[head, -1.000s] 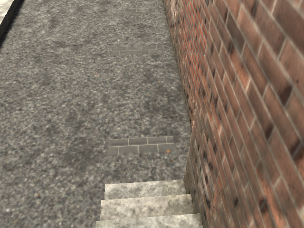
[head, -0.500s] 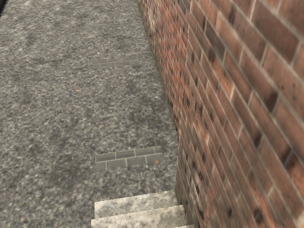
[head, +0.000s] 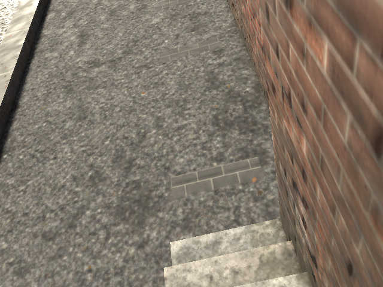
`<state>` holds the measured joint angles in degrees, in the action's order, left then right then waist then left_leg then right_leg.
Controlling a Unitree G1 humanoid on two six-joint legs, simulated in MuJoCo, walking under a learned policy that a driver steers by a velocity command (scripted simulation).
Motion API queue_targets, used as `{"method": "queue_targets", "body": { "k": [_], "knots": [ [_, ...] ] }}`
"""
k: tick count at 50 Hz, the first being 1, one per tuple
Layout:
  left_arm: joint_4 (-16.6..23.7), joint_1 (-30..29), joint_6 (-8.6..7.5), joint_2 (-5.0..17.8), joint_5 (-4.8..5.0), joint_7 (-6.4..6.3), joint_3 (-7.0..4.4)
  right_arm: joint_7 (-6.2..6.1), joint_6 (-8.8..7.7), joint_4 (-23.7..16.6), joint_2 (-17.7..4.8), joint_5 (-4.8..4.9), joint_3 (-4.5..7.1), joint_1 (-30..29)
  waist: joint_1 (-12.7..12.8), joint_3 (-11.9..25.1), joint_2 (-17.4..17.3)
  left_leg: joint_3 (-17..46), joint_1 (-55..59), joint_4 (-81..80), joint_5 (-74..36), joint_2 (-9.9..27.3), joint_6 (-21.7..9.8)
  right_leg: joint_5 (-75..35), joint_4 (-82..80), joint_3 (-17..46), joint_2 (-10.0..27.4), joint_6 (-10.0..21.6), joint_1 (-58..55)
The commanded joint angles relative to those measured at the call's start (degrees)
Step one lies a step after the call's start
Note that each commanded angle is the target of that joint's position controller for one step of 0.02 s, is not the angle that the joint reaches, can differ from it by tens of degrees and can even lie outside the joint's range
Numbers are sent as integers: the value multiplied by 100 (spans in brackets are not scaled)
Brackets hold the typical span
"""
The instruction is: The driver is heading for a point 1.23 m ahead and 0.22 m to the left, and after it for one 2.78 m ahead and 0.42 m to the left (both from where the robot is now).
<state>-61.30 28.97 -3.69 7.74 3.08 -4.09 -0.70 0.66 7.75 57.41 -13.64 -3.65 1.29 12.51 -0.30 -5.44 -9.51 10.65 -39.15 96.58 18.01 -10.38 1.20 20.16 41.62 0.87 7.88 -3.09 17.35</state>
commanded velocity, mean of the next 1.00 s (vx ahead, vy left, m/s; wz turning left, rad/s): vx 0.23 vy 0.17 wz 0.00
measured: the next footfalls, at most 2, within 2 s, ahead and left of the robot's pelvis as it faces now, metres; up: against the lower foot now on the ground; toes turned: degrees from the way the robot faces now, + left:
left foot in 0.26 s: +0.04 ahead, +0.24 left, +0.00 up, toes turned -4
right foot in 0.84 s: +0.29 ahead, +0.05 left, -0.20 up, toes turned -2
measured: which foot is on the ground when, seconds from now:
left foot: up 0.00-0.24, down 0.26-0.86, up 0.88-1.00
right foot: down 0.00-0.26, up 0.28-0.82, down 0.84-1.00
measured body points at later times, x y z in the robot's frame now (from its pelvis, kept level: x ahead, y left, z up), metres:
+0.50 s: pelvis +0.07 +0.14 -0.01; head +0.08 +0.14 +0.44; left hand +0.17 +0.42 -0.14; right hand -0.01 -0.11 -0.15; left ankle +0.00 +0.24 -0.72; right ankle +0.12 +0.05 -0.66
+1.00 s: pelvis +0.22 +0.13 -0.17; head +0.22 +0.08 +0.27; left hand +0.21 +0.39 -0.30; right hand +0.17 -0.11 -0.35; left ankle +0.13 +0.28 -0.66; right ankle +0.25 +0.05 -0.92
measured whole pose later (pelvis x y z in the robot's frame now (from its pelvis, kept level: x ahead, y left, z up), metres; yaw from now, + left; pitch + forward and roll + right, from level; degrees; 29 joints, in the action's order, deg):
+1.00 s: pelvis +0.22 +0.13 -0.17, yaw -1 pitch -2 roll +4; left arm -59.9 22.6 0.3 11.9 1.4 -2.3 -1.0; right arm 0.2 4.2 59.0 -13.1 -4.1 0.2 22.7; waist -3.2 -1.6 -2.1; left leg 5.2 -33.0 104.5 32.6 -10.0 -1.8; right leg 13.6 30.2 -0.9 1.3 3.6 14.3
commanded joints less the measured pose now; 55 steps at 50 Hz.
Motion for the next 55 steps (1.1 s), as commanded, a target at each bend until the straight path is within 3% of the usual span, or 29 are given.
{"method": "queue_targets", "body": {
  "k": [1, 2, 4, 7, 9, 11, 12, 13, 14, 15, 16, 17, 19, 24, 26, 29, 35, 38, 41, 42, 43, 44, 45, 46, 47, 49, 50, 53, 55],
  "knots": [
    [486, 18, -165, 1420, -88, -64, -114, 93, 77, -384, 55, 113, -33, 94, -189, -149, 2016, 319, 323, -1630, -1231, 308, 166, -1217, -1720, 980, 1302, 852, 1158],
    [577, 85, -139, 1455, -88, -57, -86, 82, 59, -300, 87, 155, -24, 183, -163, -127, 2075, 229, 840, -2238, -1554, 313, 153, -1372, -1818, 645, 1203, 674, 1204],
    [793, -432, -72, 1489, -38, -1, -160, 18, 52, -620, 271, 159, -50, -173, -222, -5, 3247, -373, 1085, -2018, -1622, 337, 189, -2185, -1762, 203, 974, 621, 1131],
    [998, -541, -36, 1372, -60, -44, -181, -10, 86, -739, -39, 2, -19, -509, 36, 3, 3268, -718, 1686, -2272, -1179, 449, 153, -2668, -1748, 79, 1195, 945, 1067],
    [958, -734, -108, 1445, -216, 88, -256, 48, 5, -826, -51, -67, -87, -318, 19, -56, 3075, -955, 1965, -3244, -298, 706, 82, -2243, -1400, -94, 1058, 943, 1061],
    [920, -692, 48, 1597, -313, 117, -359, 88, -164, -605, 57, -1, -184, 365, -51, 210, 3012, -1283, 2979, -4744, 602, 763, 40, -2586, -810, -306, 829, 813, 1029],
    [797, -545, 281, 1601, -413, 121, -374, 125, -313, -636, 205, 132, -223, 623, -162, 114, 2594, -1413, 2965, -6503, 1802, 575, -2, -1528, -272, -507, 538, 863, 647],
    [695, -285, 530, 1742, -464, 38, -485, 152, -458, -461, -6, 250, -161, 978, -343, -28, 1462, -939, 3421, -7274, 932, 644, -72, -1103, 1181, -447, 253, 882, 1087],
    [788, -141, 595, 1106, -639, -10, -397, 143, -564, -438, -274, 377, -170, 1139, 104, -127, -256, 563, 4283, -6365, -3244, 1408, -348, 1880, 2783, -359, -38, 853, 2888],
    [1230, -585, 531, 869, -423, -39, -198, 64, -658, -41, -1355, 545, 193, 2457, -679, 219, -2036, 1662, 4509, -6651, -4788, 2013, -752, 2316, 3155, -162, -338, 784, 3882],
    [1313, -1263, 463, 1097, -378, -33, -206, 22, -766, -67, -1247, 459, 195, 2519, -911, -29, -1434, 2225, 4009, -7106, -4257, 2174, -926, 1687, 3402, 292, -151, 744, 3828],
    [1269, -1612, 411, 1383, -316, 11, -318, -26, -774, -311, -986, 204, 135, 1888, -622, -111, -572, 2305, 3710, -7035, -3913, 2253, -1105, 1042, 3470, 314, -181, 639, 3722],
    [957, -1349, 469, 1270, -306, 47, -331, -123, -772, -516, -787, -67, 109, 1175, -38, 107, -56, 1422, 3325, -6604, -3936, 2096, -1210, -35, 3297, 147, -66, 576, 2938],
    [855, -1484, 881, 1239, -437, -16, -329, -12, -876, -556, -322, 245, -64, 898, 179, 408, 81, 493, 2458, -6510, -3286, 1655, -1278, -1118, 2614, -299, -517, 554, 1648],
    [1107, -2146, 753, 1264, -488, 4, -353, -122, -1071, -163, -389, 278, -69, 1796, -338, 186, 389, 942, 3972, -6361, -2287, 1778, -1485, -2104, 1757, 308, -389, 508, 3387],
    [1257, -2595, 523, 1129, -496, -23, -315, -190, -1207, 70, -540, 179, -30, 2233, -622, 153, 555, 1306, 4320, -6226, -2626, 2050, -1586, -2192, 1225, 866, -525, 454, 3672],
    [1424, -2515, 546, 912, -315, 204, -190, 3, -1208, -120, -400, 228, -78, 1625, -378, -123, 867, 558, 1368, -5717, -716, 1353, -1188, -3967, -715, 197, -711, 354, 240],
    [1171, -2124, 519, 1218, -344, 215, -221, -35, -1054, -20, -298, 107, -25, 2150, -733, -391, 865, 468, 2198, -4762, -1104, 962, -1035, -4189, -2185, 100, -478, 305, 235],
    [553, -591, 574, 1290, -440, 135, -345, -75, -885, 121, -478, 139, -86, 2131, -258, -306, 1049, 218, 2060, -2922, -1394, 616, -984, -5016, -3271, -339, -158, 197, -1153],
    [269, 269, 459, 1437, -542, 139, -454, -56, -899, 208, -495, 192, -65, 2141, 36, -92, 1081, 157, 1412, -1964, -535, 436, -1005, -5180, -3254, 43, 205, 146, -2153],
    [14, 865, 372, 1791, -613, 218, -510, -56, -902, 217, -97, 363, -79, 2654, 6, 556, 2235, -467, 470, -409, 2779, -166, -772, -7847, -1831, 242, 833, 321, -3479],
    [75, 1019, 382, 1787, -449, 353, -455, -136, -811, 310, -10, 424, -42, 3082, -17, 1402, 2520, -663, -563, 1199, 4516, -302, -718, -7901, -455, 701, 1320, 830, -4624],
    [174, 1011, 379, 1643, -205, 403, -409, -161, -675, 279, -174, 171, -43, 2815, 102, 1503, 2134, -529, -1022, 1811, 4132, -81, -660, -6309, -592, 1268, 1610, 1209, -4136],
    [226, 548, 393, 1510, -105, 404, -326, -117, -569, 237, -360, -104, 17, 2275, -4, 1132, 1539, -354, -821, 2087, 3053, -14, -605, -4674, -1220, 1574, 1577, 1236, -2926],
    [357, -305, 370, 1692, 76, 217, -334, -53, -442, -89, -251, -116, -48, 1696, -211, 944, 2219, -391, -886, 1854, 2232, 269, -379, -2499, -2040, 2721, 2128, 2079, -1892],
    [586, -755, 287, 1339, -184, 93, -105, -62, -277, -220, -618, -132, -8, 1014, -303, 126, 1309, -190, -257, 584, 446, 271, -145, -729, -2490, 1880, 1362, 1863, -126],
    [564, -894, 203, 1290, -248, 27, -39, -52, -257, -262, -520, -59, -33, 851, -403, -148, 1408, 51, -15, 163, -242, 282, -52, -1173, -2346, 1582, 1158, 1576, 437],
    [380, -370, 19, 1023, -52, -47, 172, 63, -135, -22, -70, 47, -163, 1077, -493, -253, 1335, 110, 441, -1638, -1382, 260, 37, -1427, -1943, 1046, 769, 1300, 889],
    [364, -181, -9, 1000, -165, 9, 200, 149, -223, -102, 59, -9, -281, 939, -279, -71, 1635, -330, 928, -3876, -1436, 609, 19, -1798, -2163, 851, 653, 1159, 355]
  ]
}}
Keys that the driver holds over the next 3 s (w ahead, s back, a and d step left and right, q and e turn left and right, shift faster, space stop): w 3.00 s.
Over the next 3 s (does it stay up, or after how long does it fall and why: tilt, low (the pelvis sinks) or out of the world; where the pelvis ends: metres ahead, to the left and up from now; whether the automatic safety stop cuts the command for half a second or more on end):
stays up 0.52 0.24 -0.39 its command is cut before an obstacle from the start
